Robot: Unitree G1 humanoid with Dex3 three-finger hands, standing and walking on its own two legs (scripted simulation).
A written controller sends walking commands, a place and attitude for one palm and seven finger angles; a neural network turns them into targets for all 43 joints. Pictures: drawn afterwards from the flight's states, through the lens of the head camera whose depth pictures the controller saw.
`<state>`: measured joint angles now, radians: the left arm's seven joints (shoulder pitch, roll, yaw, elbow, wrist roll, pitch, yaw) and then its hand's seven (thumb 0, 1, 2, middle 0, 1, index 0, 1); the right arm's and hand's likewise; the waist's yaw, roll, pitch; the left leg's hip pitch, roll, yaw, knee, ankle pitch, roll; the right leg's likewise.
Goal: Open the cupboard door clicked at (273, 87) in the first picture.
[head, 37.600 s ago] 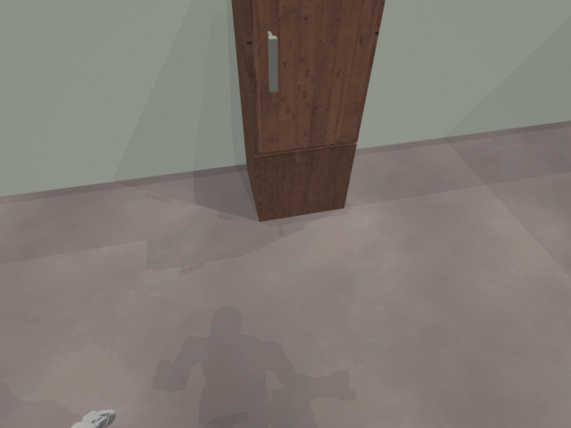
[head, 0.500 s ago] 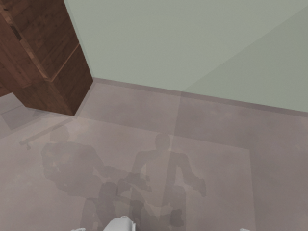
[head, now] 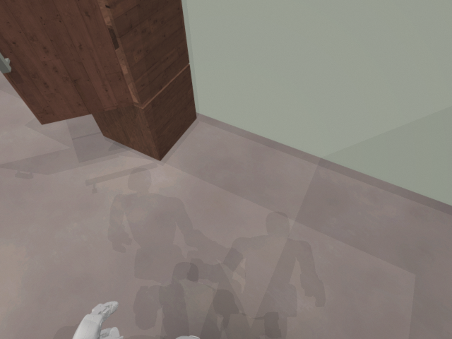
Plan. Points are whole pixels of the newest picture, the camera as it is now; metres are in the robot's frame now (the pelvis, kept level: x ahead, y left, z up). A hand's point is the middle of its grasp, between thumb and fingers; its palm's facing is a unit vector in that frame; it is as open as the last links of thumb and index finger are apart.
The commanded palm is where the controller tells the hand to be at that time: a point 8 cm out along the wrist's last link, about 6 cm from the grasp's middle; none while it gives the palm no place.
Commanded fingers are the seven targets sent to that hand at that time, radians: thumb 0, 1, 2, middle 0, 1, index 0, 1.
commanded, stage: turn to face it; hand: left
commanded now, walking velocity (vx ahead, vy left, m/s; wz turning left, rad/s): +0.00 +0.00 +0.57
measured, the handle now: out of the picture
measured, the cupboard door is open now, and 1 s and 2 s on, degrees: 47 47 47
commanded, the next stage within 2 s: take the last steps up to it in 0.44 s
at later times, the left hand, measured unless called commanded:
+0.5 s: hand out of the picture -0.02 +0.24 -0.18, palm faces +0.31 -0.92 -0.22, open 7.4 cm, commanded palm none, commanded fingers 0.00 0.90 0.90 -0.20 -0.30 -0.20 -0.30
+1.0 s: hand out of the picture +0.02 +0.21 -0.14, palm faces +0.44 -0.87 -0.21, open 7.4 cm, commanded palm none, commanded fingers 0.00 0.90 0.90 -0.20 -0.30 -0.20 -0.30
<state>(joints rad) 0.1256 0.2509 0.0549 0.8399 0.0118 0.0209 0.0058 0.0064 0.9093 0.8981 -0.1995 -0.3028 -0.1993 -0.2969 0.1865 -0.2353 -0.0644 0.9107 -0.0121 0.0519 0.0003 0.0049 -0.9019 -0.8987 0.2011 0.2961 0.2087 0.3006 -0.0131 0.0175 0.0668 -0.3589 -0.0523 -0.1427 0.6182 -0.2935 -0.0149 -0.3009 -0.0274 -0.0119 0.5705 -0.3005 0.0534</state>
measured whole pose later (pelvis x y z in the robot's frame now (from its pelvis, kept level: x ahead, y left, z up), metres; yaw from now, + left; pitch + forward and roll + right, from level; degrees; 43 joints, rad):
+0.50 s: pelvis +0.01 +0.03 +0.00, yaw +15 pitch +1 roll -1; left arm 0.23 0.26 0.06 0.98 0.01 0.07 0.02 0.01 0.91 0.90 -0.20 -0.30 -0.20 -0.30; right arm 0.09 -0.20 -0.03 0.90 -0.02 0.02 -0.01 0.00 -0.91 -0.90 0.20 0.30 0.20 0.30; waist 0.03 -0.06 0.10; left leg -0.30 -0.02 0.05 0.58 -0.30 0.06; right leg -0.42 -0.10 -0.04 1.06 -0.50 0.07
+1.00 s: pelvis +0.07 +0.03 +0.02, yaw +24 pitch +0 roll +1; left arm 0.31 0.15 0.04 1.01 0.02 -0.05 0.00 0.00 0.91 0.90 -0.20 -0.30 -0.20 -0.30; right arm 0.27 -0.24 -0.07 1.03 -0.03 0.05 0.03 0.01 -0.91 -0.90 0.20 0.30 0.20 0.30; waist -0.01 0.01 0.02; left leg -0.57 0.04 0.00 1.10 -0.24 -0.04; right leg -0.08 -0.09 -0.13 0.38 -0.29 0.03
